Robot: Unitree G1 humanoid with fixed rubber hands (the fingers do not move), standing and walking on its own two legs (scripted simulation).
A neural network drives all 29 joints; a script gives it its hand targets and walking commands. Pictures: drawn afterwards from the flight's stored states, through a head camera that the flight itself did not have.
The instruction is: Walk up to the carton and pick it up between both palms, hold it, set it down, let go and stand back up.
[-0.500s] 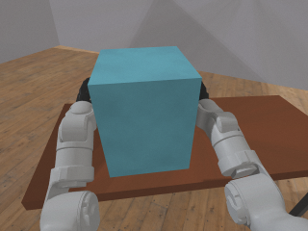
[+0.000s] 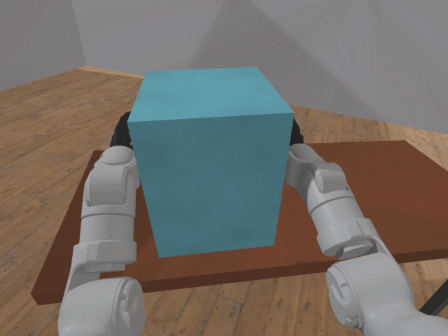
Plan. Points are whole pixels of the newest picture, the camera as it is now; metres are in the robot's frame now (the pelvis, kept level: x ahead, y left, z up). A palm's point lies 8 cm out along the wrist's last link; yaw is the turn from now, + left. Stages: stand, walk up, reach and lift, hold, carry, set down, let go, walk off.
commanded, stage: hold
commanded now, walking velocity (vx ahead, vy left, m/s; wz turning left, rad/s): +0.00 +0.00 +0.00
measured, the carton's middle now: (210, 157) +0.37 +0.02 +0.21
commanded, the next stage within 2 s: none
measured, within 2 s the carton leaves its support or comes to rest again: neither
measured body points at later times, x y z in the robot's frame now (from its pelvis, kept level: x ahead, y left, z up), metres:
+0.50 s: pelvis +0.00 +0.00 +0.00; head -0.08 +0.02 +0.44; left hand +0.38 +0.16 +0.22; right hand +0.38 -0.14 +0.22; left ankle +0.02 +0.14 -0.75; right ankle +0.01 -0.14 -0.75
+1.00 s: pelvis +0.01 +0.00 +0.00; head -0.07 +0.02 +0.44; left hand +0.39 +0.16 +0.22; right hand +0.38 -0.14 +0.23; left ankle +0.02 +0.14 -0.75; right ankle +0.01 -0.14 -0.75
